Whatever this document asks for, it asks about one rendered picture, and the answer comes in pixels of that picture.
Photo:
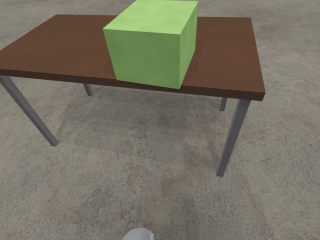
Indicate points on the table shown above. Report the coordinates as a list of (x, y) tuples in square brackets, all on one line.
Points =
[(72, 48)]

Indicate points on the carton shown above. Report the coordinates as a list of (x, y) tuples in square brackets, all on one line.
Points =
[(152, 42)]

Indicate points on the robot left thigh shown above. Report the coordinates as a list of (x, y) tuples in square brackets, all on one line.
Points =
[(139, 234)]

